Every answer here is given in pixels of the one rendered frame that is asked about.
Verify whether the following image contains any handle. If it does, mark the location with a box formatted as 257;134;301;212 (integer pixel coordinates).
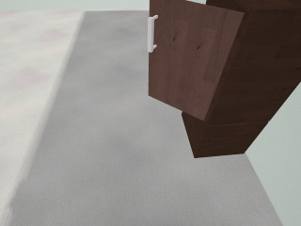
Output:
148;15;158;53

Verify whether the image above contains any cupboard door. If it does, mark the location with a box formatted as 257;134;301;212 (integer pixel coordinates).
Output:
148;0;245;121

